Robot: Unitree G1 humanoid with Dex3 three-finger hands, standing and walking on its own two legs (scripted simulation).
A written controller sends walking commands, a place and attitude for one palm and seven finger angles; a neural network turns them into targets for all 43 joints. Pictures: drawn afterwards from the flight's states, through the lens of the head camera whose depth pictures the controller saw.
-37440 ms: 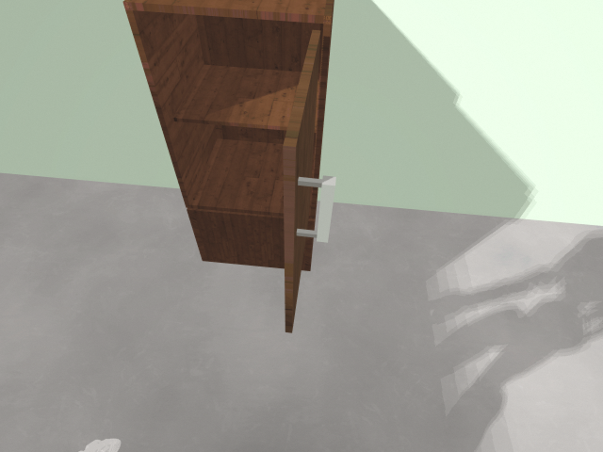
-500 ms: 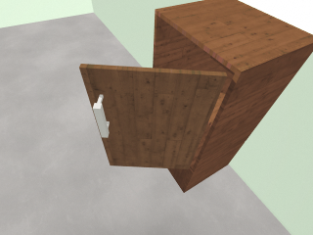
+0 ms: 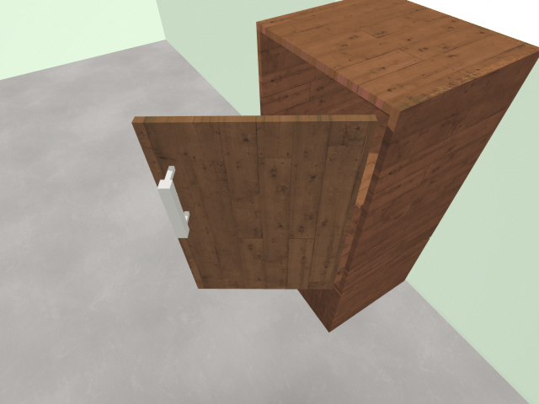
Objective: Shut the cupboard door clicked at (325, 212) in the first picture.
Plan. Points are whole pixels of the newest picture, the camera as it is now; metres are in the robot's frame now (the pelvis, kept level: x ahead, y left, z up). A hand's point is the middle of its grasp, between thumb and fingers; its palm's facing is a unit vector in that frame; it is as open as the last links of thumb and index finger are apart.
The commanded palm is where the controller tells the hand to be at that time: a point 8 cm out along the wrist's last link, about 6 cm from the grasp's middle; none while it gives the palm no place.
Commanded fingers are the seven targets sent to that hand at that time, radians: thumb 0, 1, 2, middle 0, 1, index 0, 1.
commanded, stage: raise the hand and make a fist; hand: left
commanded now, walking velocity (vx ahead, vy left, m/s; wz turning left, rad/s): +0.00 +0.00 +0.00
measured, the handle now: (177, 203) +0.47 +0.22 +0.00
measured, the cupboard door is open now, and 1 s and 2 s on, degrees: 57 57 57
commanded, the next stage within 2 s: none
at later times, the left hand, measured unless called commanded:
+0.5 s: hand out of the picture +0.13 +0.17 -0.06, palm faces +0.03 -1.00 +0.03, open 6.3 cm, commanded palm +0.11 +0.23 -0.05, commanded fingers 0.00 0.90 0.90 -0.57 -0.70 -0.57 -0.70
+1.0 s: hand (137, 387) +0.15 +0.20 -0.04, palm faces +0.06 -1.00 -0.03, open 3.9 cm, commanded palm +0.12 +0.25 -0.03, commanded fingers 0.00 0.90 0.90 -1.02 -1.20 -1.02 -1.20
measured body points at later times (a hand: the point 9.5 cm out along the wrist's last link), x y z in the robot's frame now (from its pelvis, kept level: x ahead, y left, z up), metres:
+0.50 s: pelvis -0.05 -0.02 -0.09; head -0.01 -0.01 +0.36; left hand +0.12 +0.22 -0.06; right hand +0.20 -0.27 -0.10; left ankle -0.04 +0.11 -0.74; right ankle +0.00 -0.11 -0.74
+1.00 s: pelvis -0.06 +0.01 -0.09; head +0.01 +0.02 +0.36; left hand +0.14 +0.26 -0.03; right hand +0.11 -0.22 -0.17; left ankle -0.04 +0.11 -0.74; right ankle +0.00 -0.11 -0.74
